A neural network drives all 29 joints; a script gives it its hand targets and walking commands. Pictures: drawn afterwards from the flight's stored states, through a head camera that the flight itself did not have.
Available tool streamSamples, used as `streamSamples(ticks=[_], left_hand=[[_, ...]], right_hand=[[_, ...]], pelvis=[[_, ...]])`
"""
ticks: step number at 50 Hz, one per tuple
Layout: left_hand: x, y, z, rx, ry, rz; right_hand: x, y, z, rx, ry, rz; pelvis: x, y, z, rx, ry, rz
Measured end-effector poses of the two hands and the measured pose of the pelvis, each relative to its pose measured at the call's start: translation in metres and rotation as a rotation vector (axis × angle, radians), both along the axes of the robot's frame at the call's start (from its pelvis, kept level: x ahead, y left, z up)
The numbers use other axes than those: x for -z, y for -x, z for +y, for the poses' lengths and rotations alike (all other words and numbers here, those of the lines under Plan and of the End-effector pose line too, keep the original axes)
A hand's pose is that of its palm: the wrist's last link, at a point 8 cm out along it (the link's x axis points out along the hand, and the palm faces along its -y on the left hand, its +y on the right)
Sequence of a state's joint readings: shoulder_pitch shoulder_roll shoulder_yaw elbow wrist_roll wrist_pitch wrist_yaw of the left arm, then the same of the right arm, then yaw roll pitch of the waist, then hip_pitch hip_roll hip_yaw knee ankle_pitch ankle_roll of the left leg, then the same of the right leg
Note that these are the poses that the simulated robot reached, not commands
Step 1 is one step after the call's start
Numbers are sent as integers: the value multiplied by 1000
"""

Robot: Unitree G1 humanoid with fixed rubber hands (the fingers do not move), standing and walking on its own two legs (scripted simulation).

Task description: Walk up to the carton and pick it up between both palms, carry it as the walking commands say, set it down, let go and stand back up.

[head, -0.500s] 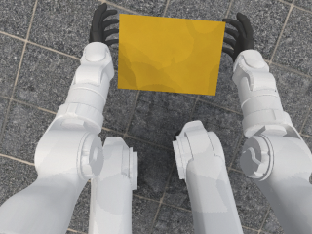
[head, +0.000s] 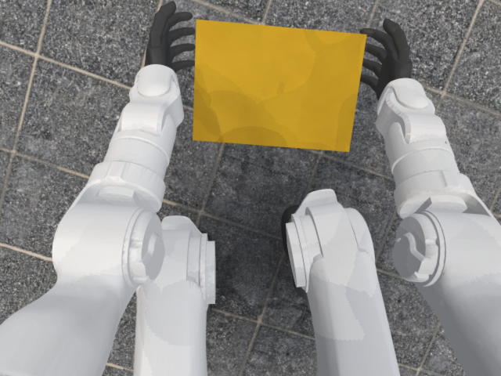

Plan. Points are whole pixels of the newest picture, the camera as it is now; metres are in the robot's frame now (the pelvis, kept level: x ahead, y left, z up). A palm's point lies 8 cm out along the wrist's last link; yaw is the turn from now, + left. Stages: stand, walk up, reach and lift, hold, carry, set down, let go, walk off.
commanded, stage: set down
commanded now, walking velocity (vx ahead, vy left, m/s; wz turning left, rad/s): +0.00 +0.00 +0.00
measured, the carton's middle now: (270, 94) +0.48 -0.09 -0.27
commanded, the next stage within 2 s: none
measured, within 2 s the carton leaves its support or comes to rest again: rests again in 0.06 s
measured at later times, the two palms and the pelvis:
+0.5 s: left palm (163, 66) +0.52 +0.06 -0.17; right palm (392, 81) +0.46 -0.26 -0.18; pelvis -0.01 +0.00 -0.01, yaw +0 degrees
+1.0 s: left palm (150, 79) +0.51 +0.08 -0.19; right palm (402, 94) +0.44 -0.28 -0.20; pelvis -0.01 +0.00 +0.00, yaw -1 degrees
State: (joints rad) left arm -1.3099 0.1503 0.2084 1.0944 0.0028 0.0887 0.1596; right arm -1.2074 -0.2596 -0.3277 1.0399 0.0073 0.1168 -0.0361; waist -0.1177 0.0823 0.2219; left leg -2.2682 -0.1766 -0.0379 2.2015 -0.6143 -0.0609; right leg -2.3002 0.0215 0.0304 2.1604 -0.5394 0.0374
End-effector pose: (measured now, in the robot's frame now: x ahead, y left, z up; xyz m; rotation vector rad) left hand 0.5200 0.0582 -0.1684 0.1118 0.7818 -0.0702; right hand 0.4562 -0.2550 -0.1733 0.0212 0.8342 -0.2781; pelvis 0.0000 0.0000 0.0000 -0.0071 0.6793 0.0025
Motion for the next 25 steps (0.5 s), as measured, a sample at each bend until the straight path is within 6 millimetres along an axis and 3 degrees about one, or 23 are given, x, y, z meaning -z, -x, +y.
streamSamples(ticks=[25], left_hand=[[4,-2,-1,18,8,-22]], right_hand=[[5,-1,-3,-15,0,-9]], pelvis=[[8,5,-1,7,2,-42]])
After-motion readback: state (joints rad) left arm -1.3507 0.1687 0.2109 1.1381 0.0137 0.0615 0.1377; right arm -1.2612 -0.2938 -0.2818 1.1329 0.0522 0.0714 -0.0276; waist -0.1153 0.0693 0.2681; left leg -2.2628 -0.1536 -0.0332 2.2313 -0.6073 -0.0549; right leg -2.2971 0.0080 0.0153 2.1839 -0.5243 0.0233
